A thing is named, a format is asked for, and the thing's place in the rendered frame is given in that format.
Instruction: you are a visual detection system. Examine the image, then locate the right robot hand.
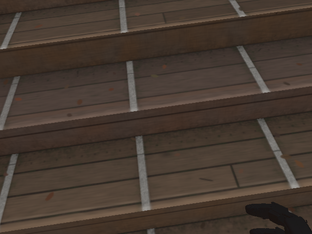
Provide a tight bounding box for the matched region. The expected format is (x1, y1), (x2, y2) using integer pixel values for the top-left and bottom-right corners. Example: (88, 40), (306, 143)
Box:
(245, 202), (312, 234)

